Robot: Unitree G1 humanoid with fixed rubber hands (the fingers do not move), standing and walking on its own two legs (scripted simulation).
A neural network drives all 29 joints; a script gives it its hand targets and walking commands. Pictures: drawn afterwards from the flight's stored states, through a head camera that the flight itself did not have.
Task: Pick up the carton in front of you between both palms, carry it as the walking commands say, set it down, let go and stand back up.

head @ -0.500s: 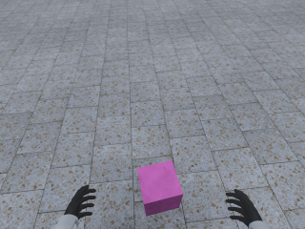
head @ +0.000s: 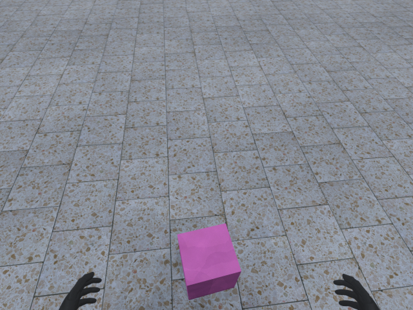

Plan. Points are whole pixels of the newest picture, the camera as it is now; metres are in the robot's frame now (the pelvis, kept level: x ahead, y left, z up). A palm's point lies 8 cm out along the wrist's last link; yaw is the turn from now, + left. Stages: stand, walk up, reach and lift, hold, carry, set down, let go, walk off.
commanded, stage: stand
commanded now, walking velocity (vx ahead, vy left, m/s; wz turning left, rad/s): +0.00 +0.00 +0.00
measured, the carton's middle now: (206, 262) +0.41 +0.00 -0.65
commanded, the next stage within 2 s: none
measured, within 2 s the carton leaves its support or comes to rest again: neither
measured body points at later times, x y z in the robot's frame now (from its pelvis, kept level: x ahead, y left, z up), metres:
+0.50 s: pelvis -0.02 +0.00 +0.01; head -0.02 +0.01 +0.46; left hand +0.11 +0.30 -0.10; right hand +0.11 -0.30 -0.09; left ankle -0.03 +0.10 -0.74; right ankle -0.05 -0.12 -0.74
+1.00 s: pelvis -0.03 +0.00 +0.01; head -0.04 +0.00 +0.46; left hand +0.07 +0.30 -0.11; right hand +0.07 -0.32 -0.10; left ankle -0.03 +0.10 -0.74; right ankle -0.05 -0.12 -0.74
